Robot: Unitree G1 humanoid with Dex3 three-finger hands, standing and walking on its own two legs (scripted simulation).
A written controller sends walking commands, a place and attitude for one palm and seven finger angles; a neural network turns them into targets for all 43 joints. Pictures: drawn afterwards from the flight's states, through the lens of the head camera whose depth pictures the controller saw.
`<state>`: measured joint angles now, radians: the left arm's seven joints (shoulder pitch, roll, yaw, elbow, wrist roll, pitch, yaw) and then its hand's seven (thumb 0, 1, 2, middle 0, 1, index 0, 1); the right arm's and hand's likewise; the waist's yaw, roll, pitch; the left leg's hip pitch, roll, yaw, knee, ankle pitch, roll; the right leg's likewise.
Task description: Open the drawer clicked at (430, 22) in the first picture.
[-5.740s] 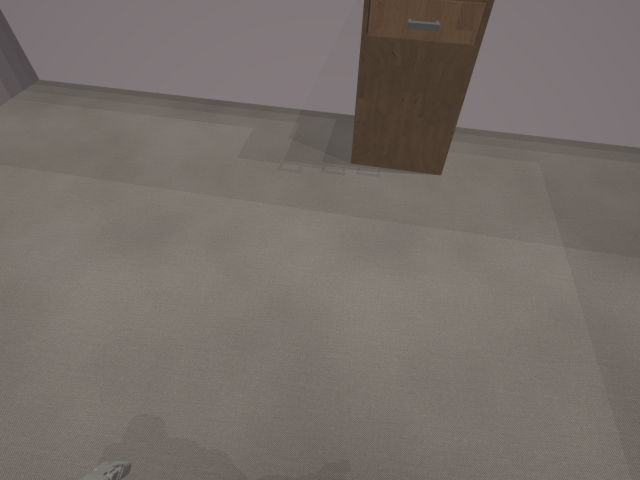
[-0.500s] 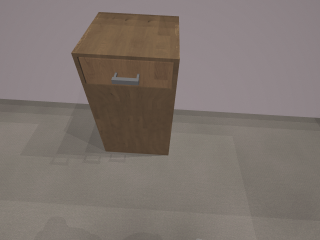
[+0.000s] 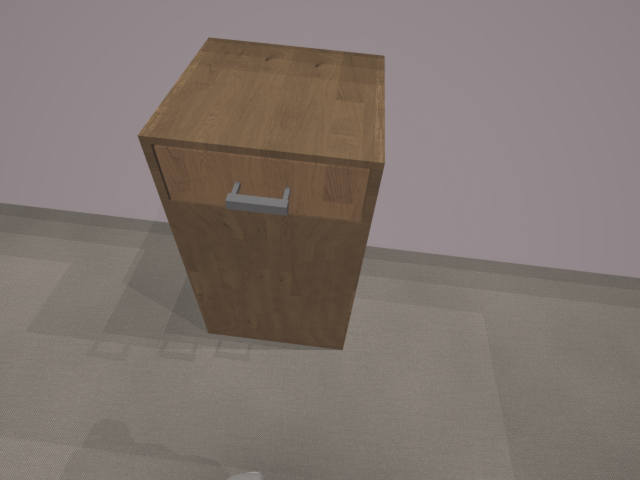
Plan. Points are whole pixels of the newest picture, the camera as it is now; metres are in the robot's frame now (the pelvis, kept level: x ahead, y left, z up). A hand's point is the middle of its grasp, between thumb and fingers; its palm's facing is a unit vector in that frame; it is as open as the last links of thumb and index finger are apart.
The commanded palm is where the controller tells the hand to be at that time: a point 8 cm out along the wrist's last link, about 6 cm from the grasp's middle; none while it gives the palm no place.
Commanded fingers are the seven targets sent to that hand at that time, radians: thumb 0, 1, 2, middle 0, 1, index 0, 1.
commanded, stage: take the last steps up to it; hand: left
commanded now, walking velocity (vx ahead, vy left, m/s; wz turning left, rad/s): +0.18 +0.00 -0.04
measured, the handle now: (259, 196) +0.61 +0.18 -0.06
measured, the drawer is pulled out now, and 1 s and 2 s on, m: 0.00 0.00 0.00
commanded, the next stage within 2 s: come to a stop and stand still in 0.06 s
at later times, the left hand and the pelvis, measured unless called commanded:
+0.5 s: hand (211, 438) +0.20 +0.18 -0.17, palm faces -0.04 -0.96 -0.26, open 7.4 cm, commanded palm none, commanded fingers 0.00 0.90 0.90 -0.20 -0.30 -0.20 -0.30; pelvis +0.11 -0.01 -0.01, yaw -3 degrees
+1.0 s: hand out of the picture +0.11 +0.22 -0.17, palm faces +0.04 -0.98 -0.21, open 7.4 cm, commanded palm none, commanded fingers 0.00 0.90 0.90 -0.20 -0.30 -0.20 -0.30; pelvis +0.07 +0.03 +0.00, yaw -2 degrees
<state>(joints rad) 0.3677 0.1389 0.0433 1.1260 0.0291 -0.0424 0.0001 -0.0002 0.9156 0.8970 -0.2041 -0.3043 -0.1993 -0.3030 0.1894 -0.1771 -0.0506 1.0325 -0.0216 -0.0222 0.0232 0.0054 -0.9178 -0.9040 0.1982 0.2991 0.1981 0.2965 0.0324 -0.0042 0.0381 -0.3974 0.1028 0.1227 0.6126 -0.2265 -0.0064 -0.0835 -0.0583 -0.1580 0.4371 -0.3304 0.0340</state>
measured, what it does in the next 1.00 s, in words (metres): steps on the spot: left foot, then right foot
